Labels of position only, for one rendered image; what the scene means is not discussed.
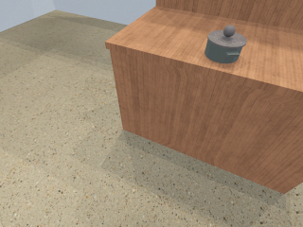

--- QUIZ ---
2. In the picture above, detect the pot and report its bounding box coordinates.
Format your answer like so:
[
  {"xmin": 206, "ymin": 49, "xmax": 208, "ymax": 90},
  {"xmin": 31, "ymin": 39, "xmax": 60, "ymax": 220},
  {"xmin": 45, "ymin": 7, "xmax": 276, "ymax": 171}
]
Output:
[{"xmin": 205, "ymin": 40, "xmax": 242, "ymax": 64}]

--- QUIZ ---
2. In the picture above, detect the knob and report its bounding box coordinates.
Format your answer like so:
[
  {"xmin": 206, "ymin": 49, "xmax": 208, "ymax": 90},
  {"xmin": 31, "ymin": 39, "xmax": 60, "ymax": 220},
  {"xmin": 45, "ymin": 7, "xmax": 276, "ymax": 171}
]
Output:
[{"xmin": 223, "ymin": 25, "xmax": 236, "ymax": 38}]

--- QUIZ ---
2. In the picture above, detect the table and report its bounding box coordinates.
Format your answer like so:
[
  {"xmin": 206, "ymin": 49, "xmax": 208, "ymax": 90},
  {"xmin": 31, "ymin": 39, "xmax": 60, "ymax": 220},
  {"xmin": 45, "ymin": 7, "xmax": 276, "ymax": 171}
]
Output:
[{"xmin": 105, "ymin": 0, "xmax": 303, "ymax": 194}]

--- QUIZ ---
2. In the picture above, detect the lid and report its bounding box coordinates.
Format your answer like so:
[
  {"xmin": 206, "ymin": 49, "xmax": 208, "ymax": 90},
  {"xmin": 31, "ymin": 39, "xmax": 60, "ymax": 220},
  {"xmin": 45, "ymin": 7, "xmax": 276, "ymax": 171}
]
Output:
[{"xmin": 207, "ymin": 30, "xmax": 247, "ymax": 49}]

